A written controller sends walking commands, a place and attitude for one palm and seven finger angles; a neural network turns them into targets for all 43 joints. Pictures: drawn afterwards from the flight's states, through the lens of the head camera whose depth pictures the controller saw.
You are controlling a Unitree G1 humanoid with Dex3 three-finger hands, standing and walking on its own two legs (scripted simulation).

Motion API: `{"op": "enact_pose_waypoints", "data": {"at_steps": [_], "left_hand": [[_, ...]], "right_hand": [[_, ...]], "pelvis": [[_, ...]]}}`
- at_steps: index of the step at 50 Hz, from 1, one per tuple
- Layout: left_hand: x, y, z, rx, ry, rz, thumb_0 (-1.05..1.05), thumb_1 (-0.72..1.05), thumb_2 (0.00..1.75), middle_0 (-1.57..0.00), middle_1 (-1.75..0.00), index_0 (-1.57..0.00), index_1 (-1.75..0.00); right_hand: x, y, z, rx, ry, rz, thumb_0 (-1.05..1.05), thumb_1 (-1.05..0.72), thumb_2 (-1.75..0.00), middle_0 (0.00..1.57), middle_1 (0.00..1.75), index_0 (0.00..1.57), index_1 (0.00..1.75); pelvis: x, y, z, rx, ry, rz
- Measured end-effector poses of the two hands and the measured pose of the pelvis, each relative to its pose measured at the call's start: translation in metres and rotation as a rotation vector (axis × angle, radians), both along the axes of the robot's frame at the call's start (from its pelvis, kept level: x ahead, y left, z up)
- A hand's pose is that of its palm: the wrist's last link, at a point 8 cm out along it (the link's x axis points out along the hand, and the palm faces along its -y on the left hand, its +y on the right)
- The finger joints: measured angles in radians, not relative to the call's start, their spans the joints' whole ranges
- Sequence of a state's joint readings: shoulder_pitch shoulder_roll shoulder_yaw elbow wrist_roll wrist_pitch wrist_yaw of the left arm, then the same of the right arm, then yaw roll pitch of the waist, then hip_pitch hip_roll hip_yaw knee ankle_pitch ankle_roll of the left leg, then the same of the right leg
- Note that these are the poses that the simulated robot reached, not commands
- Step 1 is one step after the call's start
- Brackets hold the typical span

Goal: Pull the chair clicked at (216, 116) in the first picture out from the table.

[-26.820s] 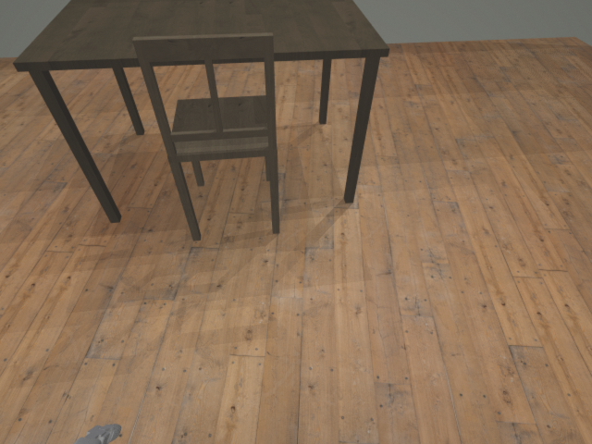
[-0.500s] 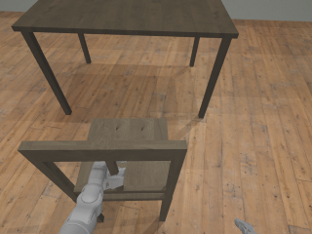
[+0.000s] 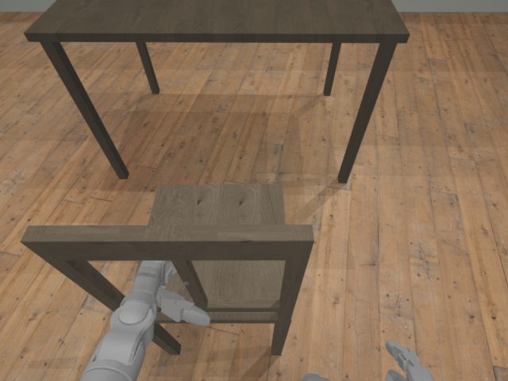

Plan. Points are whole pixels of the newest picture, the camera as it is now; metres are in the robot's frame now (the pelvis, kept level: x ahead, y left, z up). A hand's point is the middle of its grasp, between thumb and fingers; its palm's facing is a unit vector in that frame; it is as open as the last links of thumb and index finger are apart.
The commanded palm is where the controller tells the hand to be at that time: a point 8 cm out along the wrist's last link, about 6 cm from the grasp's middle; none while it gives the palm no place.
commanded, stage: open the thumb and straighten the fingers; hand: left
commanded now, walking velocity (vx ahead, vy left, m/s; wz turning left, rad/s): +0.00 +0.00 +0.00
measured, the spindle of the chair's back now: (192, 282) +0.30 +0.12 -0.07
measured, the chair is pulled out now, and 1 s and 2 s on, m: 0.63 0.63 0.63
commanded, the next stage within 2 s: draw the fingers out of the gap in 0.12 s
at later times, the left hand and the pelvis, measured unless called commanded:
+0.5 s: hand (163, 309) +0.24 +0.15 -0.04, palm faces -0.07 -0.98 -0.16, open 17.5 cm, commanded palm +0.23 +0.20 -0.02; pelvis +0.01 +0.00 -0.01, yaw +1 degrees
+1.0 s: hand (156, 363) +0.17 +0.15 -0.04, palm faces -0.06 -0.99 -0.15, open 17.5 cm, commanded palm +0.15 +0.20 -0.02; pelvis +0.00 +0.01 -0.02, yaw +2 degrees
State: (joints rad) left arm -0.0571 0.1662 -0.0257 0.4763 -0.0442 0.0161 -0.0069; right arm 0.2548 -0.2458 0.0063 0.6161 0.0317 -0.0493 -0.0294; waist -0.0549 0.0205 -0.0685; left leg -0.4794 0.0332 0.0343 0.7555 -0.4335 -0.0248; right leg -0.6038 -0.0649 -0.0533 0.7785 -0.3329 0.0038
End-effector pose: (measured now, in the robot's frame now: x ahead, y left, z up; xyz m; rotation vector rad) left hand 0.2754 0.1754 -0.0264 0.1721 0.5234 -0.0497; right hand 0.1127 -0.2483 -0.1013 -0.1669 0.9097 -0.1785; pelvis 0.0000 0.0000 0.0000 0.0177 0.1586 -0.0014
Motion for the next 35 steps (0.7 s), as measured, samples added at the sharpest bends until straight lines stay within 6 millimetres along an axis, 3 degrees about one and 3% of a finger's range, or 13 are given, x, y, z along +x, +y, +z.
{"op": "enact_pose_waypoints", "data": {"at_steps": [5, 11, 17, 23, 30, 35], "left_hand": [[0.002, 0.015, 0.005, 0.017, -0.015, 0.024, -0.01, -0.53, 0.21, -0.08, -0.25, -0.09, -0.24], [0.000, 0.008, 0.005, -0.006, -0.004, -0.006, -0.01, -0.53, 0.20, -0.02, -0.08, -0.03, -0.08], [-0.009, 0.017, 0.000, 0.002, 0.016, 0.014, -0.01, -0.53, 0.20, -0.01, -0.02, -0.01, -0.02], [-0.035, 0.030, 0.005, 0.017, 0.013, 0.029, -0.01, -0.53, 0.20, 0.00, -0.01, -0.01, -0.01], [-0.068, 0.027, -0.002, 0.000, 0.061, 0.015, -0.01, -0.53, 0.20, 0.00, 0.00, 0.00, 0.00], [-0.079, 0.023, 0.001, -0.003, 0.031, 0.014, -0.01, -0.53, 0.20, 0.00, 0.00, -0.01, 0.00]], "right_hand": [[0.009, -0.003, 0.002, -0.017, -0.021, 0.008, 0.01, -0.90, -0.90, 0.20, 0.29, 0.20, 0.30], [0.017, -0.007, 0.002, -0.032, -0.035, 0.020, 0.01, -0.90, -0.90, 0.20, 0.29, 0.20, 0.30], [0.022, -0.009, 0.007, -0.047, -0.048, 0.013, 0.01, -0.90, -0.90, 0.20, 0.29, 0.20, 0.30], [0.029, -0.005, 0.010, -0.043, -0.086, 0.023, 0.01, -0.90, -0.90, 0.20, 0.29, 0.20, 0.30], [0.044, 0.003, 0.011, -0.053, -0.147, 0.054, 0.01, -0.90, -0.90, 0.20, 0.29, 0.20, 0.30], [0.053, 0.011, 0.013, -0.056, -0.185, 0.076, 0.01, -0.90, -0.90, 0.20, 0.29, 0.20, 0.30]], "pelvis": [[0.002, -0.001, -0.002, -0.006, 0.008, 0.008], [0.005, 0.001, -0.004, -0.010, 0.018, 0.022], [0.007, -0.001, -0.006, -0.006, 0.018, 0.014], [0.010, 0.001, -0.007, -0.015, 0.018, 0.022], [0.008, 0.005, -0.011, -0.020, 0.020, 0.035], [0.005, 0.006, -0.015, -0.022, 0.022, 0.042]]}}
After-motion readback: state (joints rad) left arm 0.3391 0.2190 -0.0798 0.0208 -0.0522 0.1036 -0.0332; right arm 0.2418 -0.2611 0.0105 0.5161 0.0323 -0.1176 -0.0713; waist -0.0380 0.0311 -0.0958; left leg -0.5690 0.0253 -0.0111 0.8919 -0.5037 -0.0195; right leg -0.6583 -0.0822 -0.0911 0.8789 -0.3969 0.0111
